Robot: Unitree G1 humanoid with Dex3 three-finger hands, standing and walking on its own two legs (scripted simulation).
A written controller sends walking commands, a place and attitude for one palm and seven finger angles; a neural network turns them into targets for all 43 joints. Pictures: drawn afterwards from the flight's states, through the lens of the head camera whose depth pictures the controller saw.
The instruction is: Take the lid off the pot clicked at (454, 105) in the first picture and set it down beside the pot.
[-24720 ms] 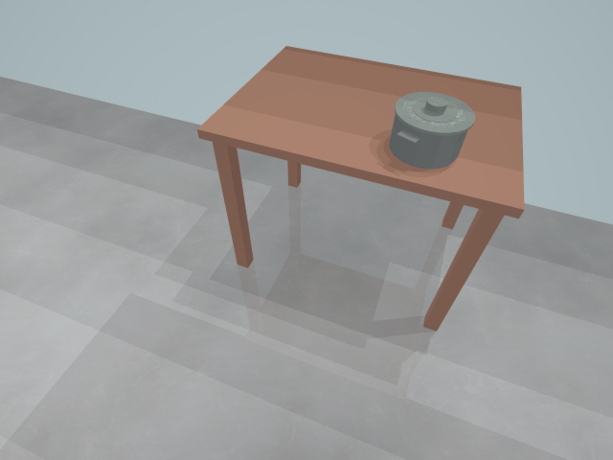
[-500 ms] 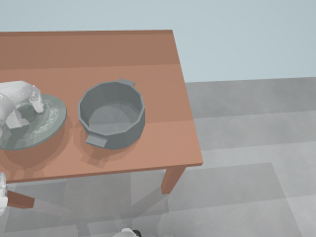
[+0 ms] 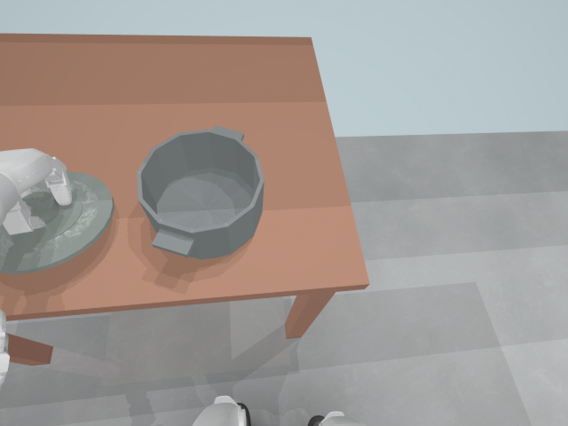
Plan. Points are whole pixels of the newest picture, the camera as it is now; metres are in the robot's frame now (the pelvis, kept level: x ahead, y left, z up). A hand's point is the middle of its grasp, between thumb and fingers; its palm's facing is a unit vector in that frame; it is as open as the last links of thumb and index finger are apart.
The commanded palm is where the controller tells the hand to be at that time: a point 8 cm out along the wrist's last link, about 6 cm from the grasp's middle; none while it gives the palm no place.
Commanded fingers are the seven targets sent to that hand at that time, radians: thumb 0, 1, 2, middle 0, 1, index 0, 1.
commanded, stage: lower the lid onto the table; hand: left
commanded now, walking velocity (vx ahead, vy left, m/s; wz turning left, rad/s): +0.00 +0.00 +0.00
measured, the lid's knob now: (37, 207) +0.43 +0.36 -0.02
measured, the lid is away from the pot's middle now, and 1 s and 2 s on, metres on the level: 0.25 0.25 0.25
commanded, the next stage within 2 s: open the fingers wide in 0.34 s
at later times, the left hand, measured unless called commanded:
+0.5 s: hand (33, 210) +0.42 +0.36 -0.02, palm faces -0.46 -0.12 -0.88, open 7.4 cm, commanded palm +0.44 +0.34 +0.04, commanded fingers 0.00 0.48 1.04 -0.77 -1.01 -0.85 -1.06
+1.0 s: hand (30, 219) +0.40 +0.36 -0.02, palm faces -0.45 -0.09 -0.89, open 8.0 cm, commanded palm +0.44 +0.34 +0.04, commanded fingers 0.00 0.15 0.74 -0.47 -0.93 -0.49 -0.94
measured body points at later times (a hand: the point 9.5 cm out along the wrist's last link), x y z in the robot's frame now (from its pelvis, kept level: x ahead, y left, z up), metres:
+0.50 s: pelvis -0.01 +0.02 -0.02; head +0.10 +0.05 +0.42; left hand +0.44 +0.37 +0.04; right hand -0.01 -0.27 -0.12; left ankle +0.02 +0.07 -0.71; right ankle -0.02 -0.16 -0.71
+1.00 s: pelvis -0.02 +0.04 -0.01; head +0.08 +0.07 +0.42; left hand +0.42 +0.36 +0.03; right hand +0.01 -0.25 -0.12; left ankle +0.02 +0.07 -0.71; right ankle -0.02 -0.16 -0.71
